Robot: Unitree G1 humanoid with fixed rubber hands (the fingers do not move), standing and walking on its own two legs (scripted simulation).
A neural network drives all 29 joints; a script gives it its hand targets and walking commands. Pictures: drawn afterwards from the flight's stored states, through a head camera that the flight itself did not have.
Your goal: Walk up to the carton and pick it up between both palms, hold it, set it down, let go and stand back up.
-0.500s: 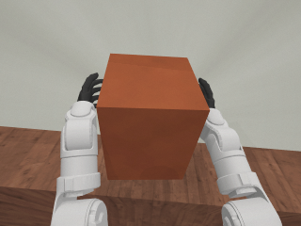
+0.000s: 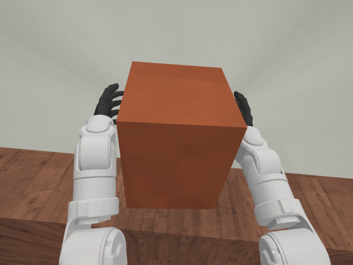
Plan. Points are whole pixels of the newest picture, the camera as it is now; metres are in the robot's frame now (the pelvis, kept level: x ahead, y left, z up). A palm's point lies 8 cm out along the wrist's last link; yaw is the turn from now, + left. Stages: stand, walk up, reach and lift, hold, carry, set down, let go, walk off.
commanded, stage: hold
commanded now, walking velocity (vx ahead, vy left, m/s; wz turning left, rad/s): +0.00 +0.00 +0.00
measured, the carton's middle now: (174, 137) +0.37 -0.01 +0.17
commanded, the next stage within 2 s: none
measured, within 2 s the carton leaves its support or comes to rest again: neither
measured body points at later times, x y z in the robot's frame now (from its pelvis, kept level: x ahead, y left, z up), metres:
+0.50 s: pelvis +0.00 +0.00 +0.00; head -0.05 +0.02 +0.45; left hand +0.38 +0.14 +0.22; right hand +0.37 -0.15 +0.20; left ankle +0.01 +0.13 -0.75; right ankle +0.03 -0.13 -0.75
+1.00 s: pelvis +0.00 +0.00 +0.00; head -0.06 +0.03 +0.45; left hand +0.38 +0.15 +0.22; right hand +0.38 -0.15 +0.21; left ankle +0.01 +0.13 -0.75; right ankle +0.03 -0.13 -0.75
